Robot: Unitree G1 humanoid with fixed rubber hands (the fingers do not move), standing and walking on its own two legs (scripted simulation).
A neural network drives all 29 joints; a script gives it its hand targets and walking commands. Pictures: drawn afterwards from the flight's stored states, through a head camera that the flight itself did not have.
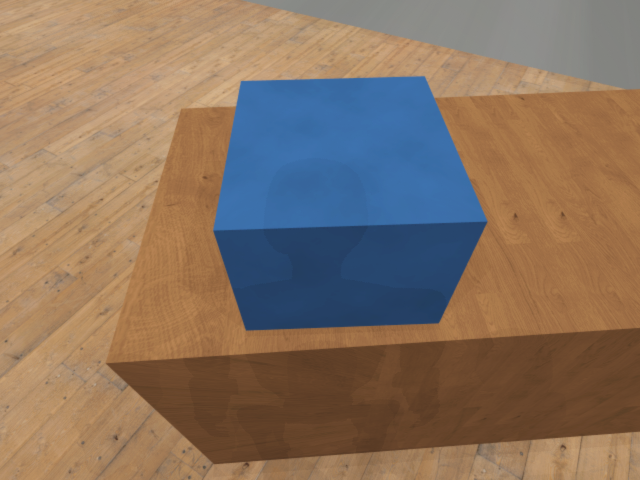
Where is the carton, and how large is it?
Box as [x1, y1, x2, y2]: [213, 76, 487, 330]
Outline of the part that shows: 424,76 241,81 213,231 246,330 435,323 439,321 487,221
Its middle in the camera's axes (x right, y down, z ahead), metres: +0.03 -0.06 +0.59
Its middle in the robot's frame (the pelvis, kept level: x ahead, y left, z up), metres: +0.49 -0.01 +0.06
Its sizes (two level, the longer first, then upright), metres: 0.313 0.290 0.226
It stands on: a pedestal, 0.71 m high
